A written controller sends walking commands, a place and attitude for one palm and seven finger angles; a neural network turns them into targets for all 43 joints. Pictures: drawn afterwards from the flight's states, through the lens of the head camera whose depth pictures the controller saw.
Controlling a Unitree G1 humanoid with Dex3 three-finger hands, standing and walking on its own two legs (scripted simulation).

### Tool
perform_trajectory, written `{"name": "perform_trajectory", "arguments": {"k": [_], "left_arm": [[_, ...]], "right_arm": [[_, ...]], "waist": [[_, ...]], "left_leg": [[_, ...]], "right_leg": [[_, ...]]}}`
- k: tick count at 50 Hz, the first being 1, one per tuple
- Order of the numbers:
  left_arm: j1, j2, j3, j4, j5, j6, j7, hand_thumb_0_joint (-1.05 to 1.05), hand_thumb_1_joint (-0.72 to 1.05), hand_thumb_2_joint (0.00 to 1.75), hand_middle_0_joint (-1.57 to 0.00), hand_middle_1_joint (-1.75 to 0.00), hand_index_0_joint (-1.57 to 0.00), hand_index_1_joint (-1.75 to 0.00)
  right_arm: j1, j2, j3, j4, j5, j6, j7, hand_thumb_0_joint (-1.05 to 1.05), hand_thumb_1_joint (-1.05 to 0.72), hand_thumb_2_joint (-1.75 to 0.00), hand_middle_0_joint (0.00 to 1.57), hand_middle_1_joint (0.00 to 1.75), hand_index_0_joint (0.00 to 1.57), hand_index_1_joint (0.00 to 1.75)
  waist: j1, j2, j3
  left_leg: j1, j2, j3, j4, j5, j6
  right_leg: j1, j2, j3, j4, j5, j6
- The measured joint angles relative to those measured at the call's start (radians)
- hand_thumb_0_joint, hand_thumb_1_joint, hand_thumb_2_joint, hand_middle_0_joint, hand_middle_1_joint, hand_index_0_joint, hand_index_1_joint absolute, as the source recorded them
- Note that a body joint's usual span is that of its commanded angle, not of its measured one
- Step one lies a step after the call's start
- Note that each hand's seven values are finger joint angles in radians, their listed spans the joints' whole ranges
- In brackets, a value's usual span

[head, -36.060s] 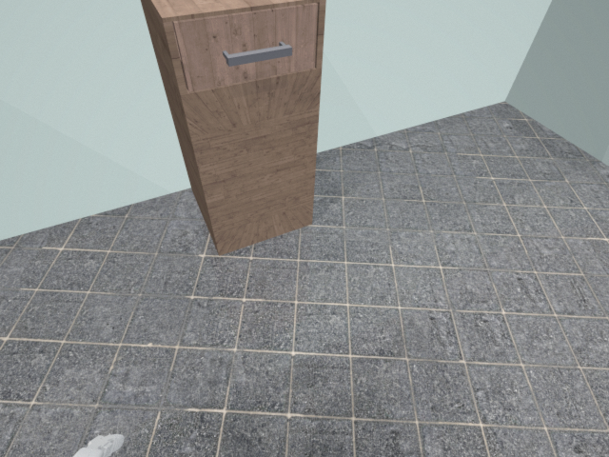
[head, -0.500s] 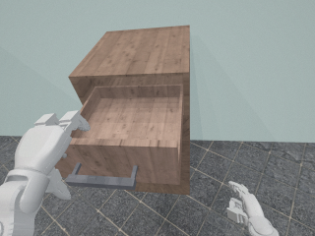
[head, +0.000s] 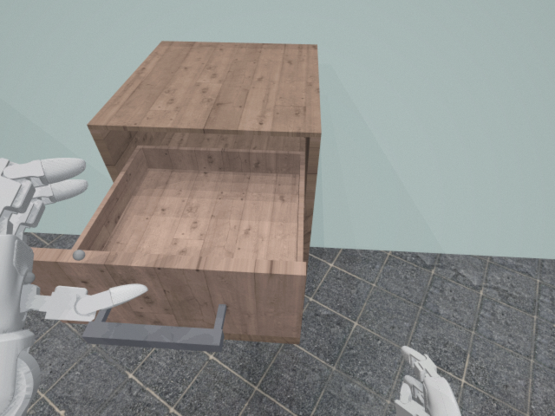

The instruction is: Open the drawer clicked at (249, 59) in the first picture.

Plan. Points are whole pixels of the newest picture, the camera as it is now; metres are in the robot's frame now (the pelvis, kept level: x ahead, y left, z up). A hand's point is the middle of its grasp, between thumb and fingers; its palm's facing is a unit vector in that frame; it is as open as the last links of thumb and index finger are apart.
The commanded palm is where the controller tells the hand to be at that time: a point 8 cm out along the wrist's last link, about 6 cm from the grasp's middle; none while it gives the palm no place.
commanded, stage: draw the hand back to the body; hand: left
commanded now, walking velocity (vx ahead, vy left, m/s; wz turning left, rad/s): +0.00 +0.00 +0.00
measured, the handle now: (159, 322) +0.22 +0.20 +0.04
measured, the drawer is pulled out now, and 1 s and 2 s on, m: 0.30 0.30 0.30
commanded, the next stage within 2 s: step back with the hand held close in 0.66 s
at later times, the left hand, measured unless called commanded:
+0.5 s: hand (60, 259) +0.19 +0.24 +0.22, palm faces +0.47 -0.79 -0.39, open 8.3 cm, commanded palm +0.13 +0.28 +0.23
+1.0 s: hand (60, 271) +0.19 +0.24 +0.21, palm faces +0.38 -0.80 -0.47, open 7.4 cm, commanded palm +0.11 +0.29 +0.23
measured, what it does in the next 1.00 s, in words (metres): stands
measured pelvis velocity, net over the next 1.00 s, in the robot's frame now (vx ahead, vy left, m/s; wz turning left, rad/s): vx -0.02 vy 0.01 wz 0.00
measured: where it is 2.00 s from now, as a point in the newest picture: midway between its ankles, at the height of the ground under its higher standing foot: outside the picture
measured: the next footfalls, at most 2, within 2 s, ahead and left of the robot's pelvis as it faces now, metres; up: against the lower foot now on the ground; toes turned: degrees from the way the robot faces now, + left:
right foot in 1.80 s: -0.24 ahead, -0.11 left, +0.00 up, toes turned +6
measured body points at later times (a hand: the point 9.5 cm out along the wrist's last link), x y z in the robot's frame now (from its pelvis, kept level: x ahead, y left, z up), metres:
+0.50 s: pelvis +0.00 +0.00 +0.00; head -0.01 -0.03 +0.45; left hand +0.16 +0.28 +0.24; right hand +0.21 -0.21 -0.08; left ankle -0.02 +0.13 -0.74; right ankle -0.02 -0.11 -0.74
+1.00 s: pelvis -0.02 +0.01 +0.00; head -0.01 +0.00 +0.45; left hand +0.16 +0.28 +0.23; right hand +0.16 -0.23 -0.08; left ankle -0.02 +0.13 -0.74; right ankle -0.02 -0.11 -0.74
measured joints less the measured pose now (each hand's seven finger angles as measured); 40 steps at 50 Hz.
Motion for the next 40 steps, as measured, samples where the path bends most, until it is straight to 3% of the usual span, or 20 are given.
{"name": "perform_trajectory", "arguments": {"k": [11,21,27,40], "left_arm": [[0.051,0.019,0.032,0.050,-0.018,-0.003,-0.010,0.00,0.17,0.59,-0.26,-0.76,-0.26,-0.77],[0.053,0.027,0.074,0.074,-0.026,-0.001,-0.003,0.00,0.52,0.74,-0.24,-0.54,-0.24,-0.54],[0.030,0.002,0.059,0.097,-0.027,0.013,-0.001,0.01,0.72,0.83,-0.22,-0.41,-0.23,-0.42],[0.036,0.021,0.067,0.077,-0.027,0.000,-0.005,0.01,0.87,0.90,-0.21,-0.31,-0.22,-0.32]], "right_arm": [[-0.016,-0.017,-0.033,0.008,0.008,0.017,-0.002,0.02,-0.90,-0.90,0.20,0.30,0.20,0.30],[-0.042,-0.010,-0.037,0.001,0.016,0.027,-0.007,0.02,-0.90,-0.90,0.20,0.30,0.20,0.30],[-0.050,-0.010,-0.032,-0.004,0.015,0.029,-0.006,0.02,-0.90,-0.90,0.20,0.30,0.20,0.30],[-0.030,-0.011,-0.029,-0.007,0.017,0.024,-0.002,0.02,-0.90,-0.90,0.20,0.30,0.20,0.30]], "waist": [[-0.011,0.028,-0.001],[0.006,0.039,-0.022],[0.011,0.035,-0.018],[0.001,0.039,-0.021]], "left_leg": [[-0.009,0.002,0.013,-0.012,0.000,0.002],[-0.008,0.004,0.003,-0.014,0.001,-0.002],[-0.007,0.004,-0.002,-0.017,0.008,-0.004],[-0.019,0.008,-0.006,-0.007,0.014,-0.008]], "right_leg": [[-0.017,0.001,0.012,-0.005,0.000,0.002],[-0.011,0.004,0.003,-0.011,0.000,-0.002],[-0.010,0.004,-0.003,-0.010,0.004,-0.004],[-0.017,0.008,-0.007,-0.006,0.011,-0.008]]}}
